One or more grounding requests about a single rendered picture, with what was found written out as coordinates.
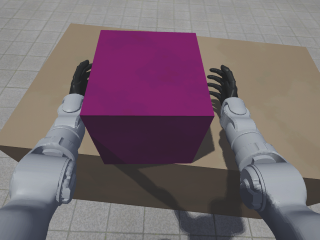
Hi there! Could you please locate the robot left hand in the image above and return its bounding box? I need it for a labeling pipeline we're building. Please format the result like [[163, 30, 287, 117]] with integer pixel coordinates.
[[69, 59, 92, 96]]

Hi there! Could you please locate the right robot forearm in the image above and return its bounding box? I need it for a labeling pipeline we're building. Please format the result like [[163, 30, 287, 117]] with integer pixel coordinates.
[[219, 97, 307, 202]]

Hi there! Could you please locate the carton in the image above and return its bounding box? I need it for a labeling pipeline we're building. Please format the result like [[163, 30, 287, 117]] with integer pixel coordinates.
[[80, 30, 215, 165]]

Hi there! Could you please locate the robot left upper arm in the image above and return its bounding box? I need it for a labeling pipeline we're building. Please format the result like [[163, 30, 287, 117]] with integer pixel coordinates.
[[0, 153, 77, 240]]

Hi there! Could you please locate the robot right upper arm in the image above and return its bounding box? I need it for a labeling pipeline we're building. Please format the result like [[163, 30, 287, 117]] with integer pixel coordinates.
[[239, 162, 320, 240]]

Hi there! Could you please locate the left robot forearm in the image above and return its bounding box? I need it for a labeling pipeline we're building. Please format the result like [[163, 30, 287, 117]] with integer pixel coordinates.
[[9, 93, 85, 198]]

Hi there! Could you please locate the robot right hand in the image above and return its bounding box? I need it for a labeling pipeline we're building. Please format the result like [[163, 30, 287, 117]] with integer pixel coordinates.
[[207, 65, 238, 106]]

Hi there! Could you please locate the pedestal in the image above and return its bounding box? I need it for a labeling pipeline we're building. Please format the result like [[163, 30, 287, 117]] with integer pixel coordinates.
[[0, 23, 320, 219]]

